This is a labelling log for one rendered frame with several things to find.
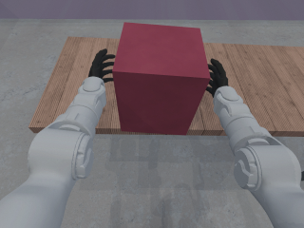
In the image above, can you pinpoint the robot left forearm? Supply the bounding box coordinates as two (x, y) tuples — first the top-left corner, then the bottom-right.
(27, 76), (106, 171)

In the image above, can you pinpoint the left robot hand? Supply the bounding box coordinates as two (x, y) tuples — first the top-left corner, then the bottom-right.
(88, 48), (116, 83)

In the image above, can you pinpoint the carton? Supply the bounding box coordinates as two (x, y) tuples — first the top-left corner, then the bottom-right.
(112, 22), (211, 136)

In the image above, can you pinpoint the right robot upper arm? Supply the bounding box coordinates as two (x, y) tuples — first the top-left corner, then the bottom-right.
(233, 145), (304, 228)

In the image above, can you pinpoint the right robot hand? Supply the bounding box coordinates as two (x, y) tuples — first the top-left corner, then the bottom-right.
(205, 58), (229, 98)

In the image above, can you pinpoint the left robot upper arm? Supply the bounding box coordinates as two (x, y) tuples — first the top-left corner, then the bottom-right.
(0, 128), (94, 228)

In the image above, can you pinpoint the table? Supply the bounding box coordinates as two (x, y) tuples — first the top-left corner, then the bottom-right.
(28, 36), (304, 181)

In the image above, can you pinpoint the robot right forearm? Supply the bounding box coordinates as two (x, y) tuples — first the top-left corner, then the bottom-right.
(213, 85), (302, 180)

